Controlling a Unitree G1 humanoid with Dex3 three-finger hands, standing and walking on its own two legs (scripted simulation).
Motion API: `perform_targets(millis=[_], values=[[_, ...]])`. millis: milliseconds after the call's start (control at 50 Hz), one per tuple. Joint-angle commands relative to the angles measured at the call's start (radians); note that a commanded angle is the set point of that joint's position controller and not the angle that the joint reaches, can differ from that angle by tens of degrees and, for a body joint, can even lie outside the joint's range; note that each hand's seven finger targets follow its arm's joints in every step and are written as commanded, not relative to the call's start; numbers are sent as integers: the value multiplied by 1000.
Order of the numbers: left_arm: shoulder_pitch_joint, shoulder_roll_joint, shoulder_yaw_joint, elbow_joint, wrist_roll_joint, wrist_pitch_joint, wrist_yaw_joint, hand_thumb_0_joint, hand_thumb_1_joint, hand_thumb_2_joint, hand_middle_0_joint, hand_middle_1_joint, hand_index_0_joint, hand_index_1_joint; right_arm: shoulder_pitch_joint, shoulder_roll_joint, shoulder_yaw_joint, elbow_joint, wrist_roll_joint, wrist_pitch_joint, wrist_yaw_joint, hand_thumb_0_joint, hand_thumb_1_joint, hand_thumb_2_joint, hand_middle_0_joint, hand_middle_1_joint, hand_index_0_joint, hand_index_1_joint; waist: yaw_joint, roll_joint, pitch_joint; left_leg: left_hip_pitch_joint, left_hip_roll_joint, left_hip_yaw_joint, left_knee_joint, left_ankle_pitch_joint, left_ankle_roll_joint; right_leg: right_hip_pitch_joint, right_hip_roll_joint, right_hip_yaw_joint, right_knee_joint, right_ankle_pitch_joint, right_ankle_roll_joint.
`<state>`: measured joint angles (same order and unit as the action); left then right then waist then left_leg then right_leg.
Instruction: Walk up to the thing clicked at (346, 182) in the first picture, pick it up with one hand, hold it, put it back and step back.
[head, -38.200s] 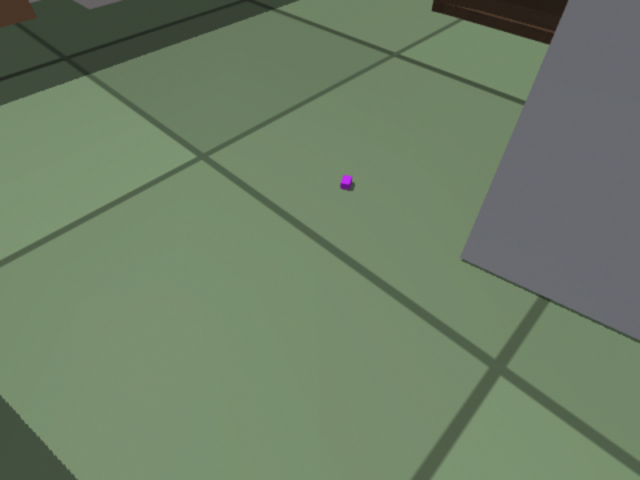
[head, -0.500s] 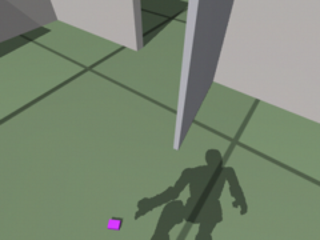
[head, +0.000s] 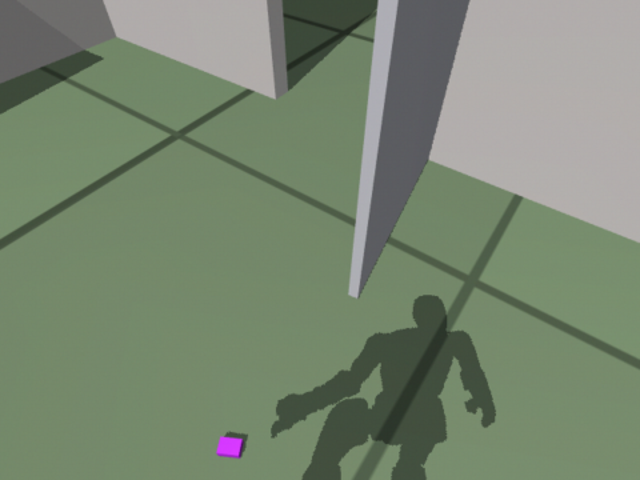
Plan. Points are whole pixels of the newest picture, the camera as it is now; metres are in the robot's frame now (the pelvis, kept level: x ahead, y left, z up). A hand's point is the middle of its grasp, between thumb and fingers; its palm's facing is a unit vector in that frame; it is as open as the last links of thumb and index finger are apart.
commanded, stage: stand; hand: left
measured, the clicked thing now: (230, 447) +0.36 +0.26 -0.77
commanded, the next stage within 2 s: walk up in 0.46 s
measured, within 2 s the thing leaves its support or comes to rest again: neither
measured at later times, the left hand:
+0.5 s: hand out of the picture +0.08 +0.25 -0.16, palm faces -0.02 -0.94 -0.35, open 7.4 cm
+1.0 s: hand out of the picture +0.03 +0.37 -0.19, palm faces +0.02 -0.93 -0.37, open 7.4 cm
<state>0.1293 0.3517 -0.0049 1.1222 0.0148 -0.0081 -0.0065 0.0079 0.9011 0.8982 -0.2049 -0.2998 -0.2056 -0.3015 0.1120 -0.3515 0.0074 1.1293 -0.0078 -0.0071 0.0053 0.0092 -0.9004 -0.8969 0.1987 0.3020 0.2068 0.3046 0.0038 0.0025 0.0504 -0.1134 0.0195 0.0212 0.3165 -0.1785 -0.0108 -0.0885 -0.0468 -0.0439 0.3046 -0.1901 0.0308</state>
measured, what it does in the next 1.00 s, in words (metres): steps to the left: left foot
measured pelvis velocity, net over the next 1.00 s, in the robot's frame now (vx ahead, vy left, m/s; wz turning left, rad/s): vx -0.05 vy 0.09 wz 0.05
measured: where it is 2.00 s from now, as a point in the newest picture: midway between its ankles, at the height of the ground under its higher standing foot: outside the picture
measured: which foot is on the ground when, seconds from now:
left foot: down 0.00-0.58, up 0.60-0.78, down 0.80-1.00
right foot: down 0.00-0.80, up 0.82-1.00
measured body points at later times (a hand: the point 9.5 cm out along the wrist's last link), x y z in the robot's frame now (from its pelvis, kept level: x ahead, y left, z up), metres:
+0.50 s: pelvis +0.00 +0.00 +0.00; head +0.02 +0.00 +0.45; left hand +0.08 +0.30 -0.13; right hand +0.08 -0.30 -0.13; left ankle +0.00 +0.12 -0.75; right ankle -0.02 -0.14 -0.75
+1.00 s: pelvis -0.05 +0.09 -0.02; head +0.00 +0.12 +0.42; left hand +0.02 +0.42 -0.16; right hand +0.02 -0.22 -0.13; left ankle -0.05 +0.21 -0.75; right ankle -0.08 -0.06 -0.69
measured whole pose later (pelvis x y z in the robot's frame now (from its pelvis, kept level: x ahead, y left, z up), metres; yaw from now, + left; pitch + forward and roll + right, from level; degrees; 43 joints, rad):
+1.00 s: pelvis -0.05 +0.09 -0.02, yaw +3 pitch -1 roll -1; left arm 0.11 0.44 0.06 0.95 0.01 0.07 0.01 0.01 0.90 0.90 -0.20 -0.30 -0.20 -0.30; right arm 0.19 -0.33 -0.05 0.95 -0.02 0.00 0.00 0.01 -0.90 -0.90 0.20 0.30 0.21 0.31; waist 0.00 -0.07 0.16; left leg -0.28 0.01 -0.03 0.61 -0.31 0.00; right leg -0.39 0.05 0.13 1.02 -0.52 -0.02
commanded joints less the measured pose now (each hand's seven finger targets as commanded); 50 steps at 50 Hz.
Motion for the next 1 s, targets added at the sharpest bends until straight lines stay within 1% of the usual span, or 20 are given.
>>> perform_targets(millis=[0, 420, 440, 500, 520, 540, 560, 580, 600, 660, 700, 740, 760, 780, 800, 820, 840, 880, 900, 980], values=[[-24, 213, 42, -50, -1, -22, 15, 0, 900, 900, -200, -300, -200, -300, -31, -210, -44, -58, -2, -24, -12, 0, -900, -900, 200, 300, 200, 300, 0, -9, -74, 28, 117, -94, -39, 167, 29, 0, -104, 83, -39, 144, -42], [-30, 213, 44, -53, -2, -22, 18, 0, 900, 900, -200, -300, -200, -300, -25, -208, -45, -66, -3, -21, -13, 0, -900, -900, 200, 300, 200, 300, -4, -2, -68, 19, 116, -85, -32, 178, 30, 15, -107, 82, -48, 177, -42], [-34, 292, 86, -73, -8, -25, 32, 0, 900, 900, -200, -300, -200, -300, -39, -287, -98, -92, -11, 13, -4, 0, -900, -900, 200, 300, 200, 300, 6, 62, -20, -36, 84, -74, 50, 336, 40, 10, -121, 71, 37, 343, -59], [26, 306, 104, -93, -12, -19, 49, 0, 900, 900, -200, -300, -200, -300, -36, -240, -102, -138, -7, 32, 0, 0, -900, -900, 200, 300, 200, 300, 21, -6, -86, -71, 61, -41, 159, 361, 40, 61, -168, 101, 86, 466, -107], [34, 317, 111, -105, -12, -17, 53, 0, 900, 900, -200, -300, -200, -300, -38, -239, -109, -160, -9, 37, 4, 0, -900, -900, 200, 300, 200, 300, 26, -42, -98, -92, 40, -31, 228, 295, 36, 61, -210, 139, 83, 473, -145], [28, 318, 115, -117, -8, -14, 57, 0, 900, 900, -200, -300, -200, -300, -48, -223, -114, -175, -13, 45, 9, 0, -900, -900, 200, 300, 200, 300, 33, -104, -98, -143, 4, -28, 336, 42, 34, 57, -272, 187, 70, 507, -203], [12, 333, 124, -138, 5, -14, 62, 0, 900, 900, -200, -300, -200, -300, -52, -213, -117, -202, -18, 61, 17, 0, -900, -900, 200, 300, 200, 300, 43, -183, -74, -230, -30, -57, 523, -306, 28, 34, -377, 276, 35, 525, -290], [15, 340, 131, -160, 18, -18, 67, 0, 900, 900, -200, -300, -200, -300, -41, -214, -117, -229, -23, 75, 23, 0, -900, -900, 200, 300, 200, 300, 42, -168, -53, -277, 4, -129, 637, -377, 29, -8, -433, 306, 24, 481, -340], [-21, 341, 133, -186, 21, -18, 70, 0, 900, 900, -200, -300, -200, -300, -5, -225, -124, -240, -23, 83, 29, 0, -900, -900, 200, 300, 200, 300, 13, -162, -39, -266, 33, -170, 676, -392, 33, -67, -439, 294, 36, 442, -342], [-108, 321, 126, -236, 30, -16, 68, 0, 900, 900, -200, -300, -200, -300, 73, -225, -146, -250, -14, 81, 42, 0, -900, -900, 200, 300, 200, 300, -45, -187, -37, -236, 39, -162, 627, -373, 37, -134, -328, 147, 111, 409, -269], [-80, 306, 123, -252, 33, -14, 57, 0, 900, 900, -200, -300, -200, -300, 85, -214, -148, -252, -15, 72, 39, 0, -900, -900, 200, 300, 200, 300, -26, -184, -64, -221, 24, -96, 468, -320, 27, -94, -275, 104, 188, 381, -225], [-100, 300, 116, -269, 19, 3, 45, 0, 900, 900, -200, -300, -200, -300, 135, -209, -153, -228, -17, 53, 27, 0, -900, -900, 200, 300, 200, 300, -45, -154, -99, -107, -16, -19, 207, -100, 18, -114, -209, 47, 327, 277, -169], [-91, 266, 105, -266, 7, 17, 37, 0, 900, 900, -200, -300, -200, -300, 165, -214, -158, -207, -15, 37, 17, 0, -900, -900, 200, 300, 200, 300, -64, -73, -110, -31, -24, -11, 66, 42, 11, -142, -138, -7, 460, 155, -133], [-47, 188, 85, -277, -7, 31, 33, 0, 900, 900, -200, -300, -200, -300, 152, -296, -172, -224, -32, 20, 8, 0, -900, -900, 200, 300, 200, 300, -49, 146, -110, 33, 132, -281, -1, 235, 52, -292, 0, -20, 661, -168, -73], [-26, 170, 81, -278, -4, 45, 39, 0, 900, 900, -200, -300, -200, -300, 138, -373, -177, -246, -40, 5, -3, 0, -900, -900, 200, 300, 200, 300, -31, 208, -119, 23, 258, -473, 14, 334, 116, -394, 93, 115, 709, -442, -56], [-13, 230, 93, -254, -5, 59, 45, 0, 900, 900, -200, -300, -200, -300, 93, -403, -172, -256, -22, 1, -7, 0, -900, -900, 200, 300, 200, 300, -33, 144, -128, -115, 338, -526, 5, 171, 223, -293, 50, 205, 745, -452, -57], [-38, 253, 92, -240, -9, 58, 45, 0, 900, 900, -200, -300, -200, -300, 38, -407, -170, -261, -16, -2, -12, 0, -900, -900, 200, 300, 200, 300, -26, 174, -86, -205, 340, -542, -5, 75, 256, -263, 35, 222, 776, -440, -62], [1, 259, 107, -209, -20, 59, 31, 0, 900, 900, -200, -300, -200, -300, -13, -321, -144, -274, -23, -15, -26, 0, -900, -900, 200, 300, 200, 300, 20, 150, -51, -97, 235, -321, 100, 196, 201, -331, 51, 258, 773, -333, -64], [31, 259, 105, -214, -20, 56, 27, 0, 900, 900, -200, -300, -200, -300, 17, -319, -146, -276, -24, -21, -30, 0, -900, -900, 200, 300, 200, 300, 15, 165, -82, 8, 229, -293, 136, 322, 188, -390, 68, 245, 771, -311, -63], [-44, 262, 115, -269, 13, 59, 17, 0, 900, 900, -200, -300, -200, -300, 187, -338, -164, -243, -11, -35, -53, 0, -900, -900, 200, 300, 200, 300, -54, 119, -84, 159, 288, -356, 167, 488, 230, -445, 74, 235, 717, -354, -35]])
